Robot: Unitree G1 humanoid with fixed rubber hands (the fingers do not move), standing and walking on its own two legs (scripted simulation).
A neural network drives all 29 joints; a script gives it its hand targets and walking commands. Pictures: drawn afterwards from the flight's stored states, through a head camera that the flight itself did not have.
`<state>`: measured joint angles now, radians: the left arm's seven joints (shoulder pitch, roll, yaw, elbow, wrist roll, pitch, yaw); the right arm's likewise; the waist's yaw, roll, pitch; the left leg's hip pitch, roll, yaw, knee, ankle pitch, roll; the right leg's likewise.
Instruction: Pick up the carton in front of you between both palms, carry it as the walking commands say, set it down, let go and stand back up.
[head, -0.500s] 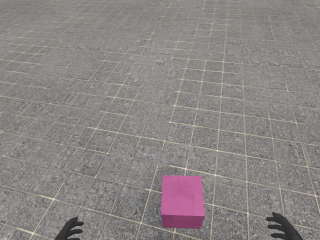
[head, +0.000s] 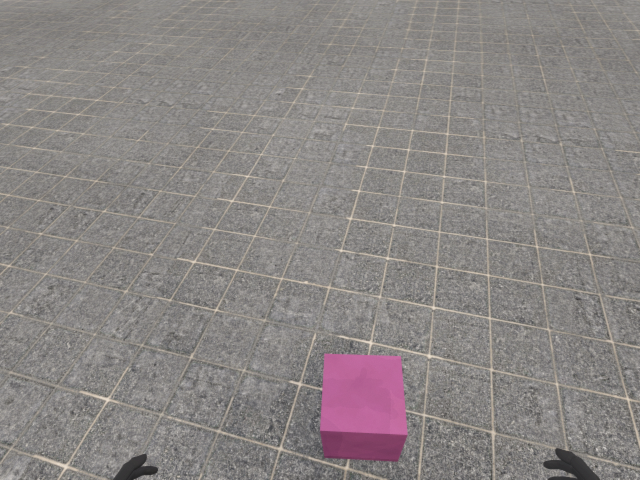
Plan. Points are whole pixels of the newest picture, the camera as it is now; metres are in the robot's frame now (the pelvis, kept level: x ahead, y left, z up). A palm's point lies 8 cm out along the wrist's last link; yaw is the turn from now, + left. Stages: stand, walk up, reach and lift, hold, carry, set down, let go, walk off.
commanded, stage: stand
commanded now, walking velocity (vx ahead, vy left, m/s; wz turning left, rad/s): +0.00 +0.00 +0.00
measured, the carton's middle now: (361, 408) +0.43 -0.05 -0.65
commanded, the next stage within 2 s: none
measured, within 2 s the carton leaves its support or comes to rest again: neither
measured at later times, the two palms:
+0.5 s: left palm out of the picture +0.08 +0.31 -0.09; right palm out of the picture +0.08 -0.31 -0.10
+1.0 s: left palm out of the picture +0.07 +0.31 -0.09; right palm out of the picture +0.07 -0.31 -0.10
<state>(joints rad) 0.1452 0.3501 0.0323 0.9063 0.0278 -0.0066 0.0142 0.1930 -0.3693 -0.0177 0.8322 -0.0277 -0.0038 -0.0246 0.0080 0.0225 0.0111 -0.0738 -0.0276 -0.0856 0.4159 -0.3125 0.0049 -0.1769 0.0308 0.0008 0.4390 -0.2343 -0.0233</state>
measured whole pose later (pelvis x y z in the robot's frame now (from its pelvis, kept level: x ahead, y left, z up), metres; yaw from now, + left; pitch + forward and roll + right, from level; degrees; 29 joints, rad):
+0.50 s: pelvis -0.02 +0.00 +0.00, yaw +0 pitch -2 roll +0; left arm 0.12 0.37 0.02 1.01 0.02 -0.01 0.01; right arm 0.17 -0.39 -0.01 0.95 -0.02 -0.01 -0.02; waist 0.01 0.02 0.02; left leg -0.06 -0.03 -0.08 0.36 -0.26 0.00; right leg -0.16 0.03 0.01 0.38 -0.18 -0.02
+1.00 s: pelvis -0.02 +0.00 +0.01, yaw -1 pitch -2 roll +0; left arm 0.10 0.38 0.01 1.05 0.01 -0.01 0.01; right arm 0.15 -0.39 0.00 1.00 -0.02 -0.01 -0.02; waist 0.01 0.01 0.03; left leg -0.05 -0.03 -0.08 0.34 -0.24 0.00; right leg -0.16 0.03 0.01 0.36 -0.16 -0.02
